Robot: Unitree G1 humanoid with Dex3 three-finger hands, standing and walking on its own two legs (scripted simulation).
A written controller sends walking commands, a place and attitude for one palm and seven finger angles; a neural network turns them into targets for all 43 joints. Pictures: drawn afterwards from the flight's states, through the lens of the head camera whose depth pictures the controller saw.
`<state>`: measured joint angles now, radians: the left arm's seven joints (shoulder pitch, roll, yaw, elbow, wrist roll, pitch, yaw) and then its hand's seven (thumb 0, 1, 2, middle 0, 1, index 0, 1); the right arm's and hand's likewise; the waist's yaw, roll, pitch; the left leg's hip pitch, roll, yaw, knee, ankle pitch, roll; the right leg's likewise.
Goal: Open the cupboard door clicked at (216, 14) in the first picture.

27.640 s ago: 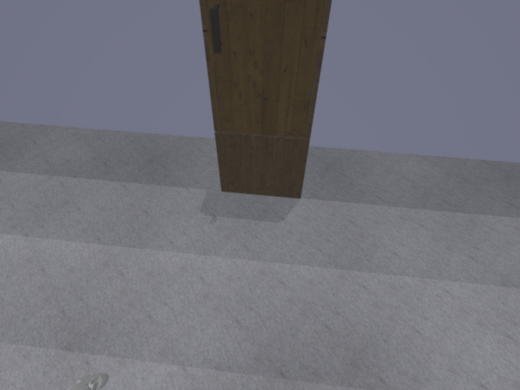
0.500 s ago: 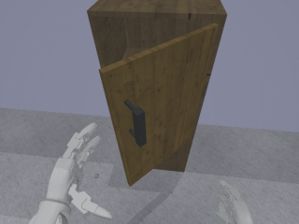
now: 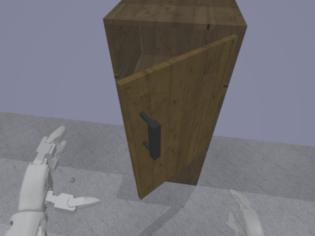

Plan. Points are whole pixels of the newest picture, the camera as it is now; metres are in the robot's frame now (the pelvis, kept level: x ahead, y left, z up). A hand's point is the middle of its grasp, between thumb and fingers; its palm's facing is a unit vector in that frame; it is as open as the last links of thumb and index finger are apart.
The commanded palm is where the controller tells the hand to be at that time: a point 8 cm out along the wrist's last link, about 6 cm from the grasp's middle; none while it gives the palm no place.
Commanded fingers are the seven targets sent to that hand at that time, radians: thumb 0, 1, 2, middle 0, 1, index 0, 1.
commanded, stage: draw the hand back to the body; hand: left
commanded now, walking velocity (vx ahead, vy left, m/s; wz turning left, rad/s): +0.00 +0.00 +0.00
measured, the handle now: (149, 136) +0.34 +0.06 +0.09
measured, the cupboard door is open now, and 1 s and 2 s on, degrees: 46 46 46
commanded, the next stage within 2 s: step back with the hand held close in 0.88 s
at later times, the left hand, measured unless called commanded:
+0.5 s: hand (42, 161) +0.21 +0.25 +0.16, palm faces +0.43 -0.80 -0.41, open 9.1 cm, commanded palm +0.15 +0.29 +0.18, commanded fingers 0.00 0.90 0.90 -0.20 -0.30 -0.20 -0.30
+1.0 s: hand (39, 162) +0.20 +0.25 +0.16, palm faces +0.45 -0.80 -0.40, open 7.4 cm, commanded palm +0.15 +0.29 +0.18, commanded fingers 0.00 0.90 0.90 -0.20 -0.30 -0.20 -0.30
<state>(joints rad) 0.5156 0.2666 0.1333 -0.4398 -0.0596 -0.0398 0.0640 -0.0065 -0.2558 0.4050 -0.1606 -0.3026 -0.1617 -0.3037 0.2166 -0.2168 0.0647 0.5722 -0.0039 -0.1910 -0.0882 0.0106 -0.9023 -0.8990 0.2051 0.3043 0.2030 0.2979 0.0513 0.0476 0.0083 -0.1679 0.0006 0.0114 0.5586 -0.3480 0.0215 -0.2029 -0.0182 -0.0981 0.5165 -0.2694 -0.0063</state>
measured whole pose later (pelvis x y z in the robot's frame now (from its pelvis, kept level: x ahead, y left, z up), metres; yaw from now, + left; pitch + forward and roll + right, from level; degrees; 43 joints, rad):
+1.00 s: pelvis +0.01 -0.01 +0.01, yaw -1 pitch -5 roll -1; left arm 0.46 0.32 0.33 -0.37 -0.04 -0.10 0.12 0.02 0.89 0.90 -0.21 -0.30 -0.21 -0.30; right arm 0.18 -0.22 0.01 0.66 -0.01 -0.12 -0.08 0.01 -0.90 -0.90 0.20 0.30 0.20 0.30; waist 0.07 0.07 0.04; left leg -0.02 0.01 0.03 0.38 -0.27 0.01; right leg -0.07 0.00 -0.08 0.35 -0.19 -0.01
